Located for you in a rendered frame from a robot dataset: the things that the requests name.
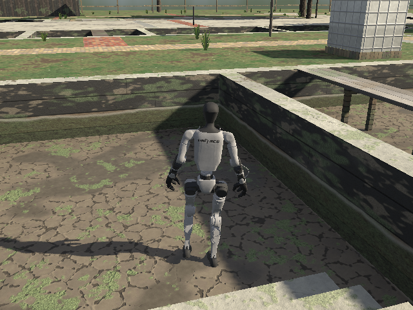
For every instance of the robot right forearm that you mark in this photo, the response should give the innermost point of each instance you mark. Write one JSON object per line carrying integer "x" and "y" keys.
{"x": 239, "y": 173}

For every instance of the robot left upper arm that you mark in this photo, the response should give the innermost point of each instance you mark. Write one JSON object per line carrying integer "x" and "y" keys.
{"x": 184, "y": 145}

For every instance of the robot left forearm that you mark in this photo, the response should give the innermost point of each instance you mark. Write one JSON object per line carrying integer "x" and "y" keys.
{"x": 174, "y": 168}

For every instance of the left robot hand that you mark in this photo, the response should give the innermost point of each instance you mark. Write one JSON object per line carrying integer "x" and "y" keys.
{"x": 172, "y": 180}

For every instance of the robot right upper arm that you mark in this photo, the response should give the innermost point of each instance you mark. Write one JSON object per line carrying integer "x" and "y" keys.
{"x": 232, "y": 148}

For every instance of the humanoid robot torso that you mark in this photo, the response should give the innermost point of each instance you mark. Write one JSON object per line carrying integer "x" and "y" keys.
{"x": 207, "y": 156}

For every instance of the right robot hand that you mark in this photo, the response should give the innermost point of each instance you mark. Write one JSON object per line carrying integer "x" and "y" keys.
{"x": 242, "y": 187}

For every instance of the right robot thigh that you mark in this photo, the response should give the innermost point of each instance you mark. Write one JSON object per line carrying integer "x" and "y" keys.
{"x": 221, "y": 190}

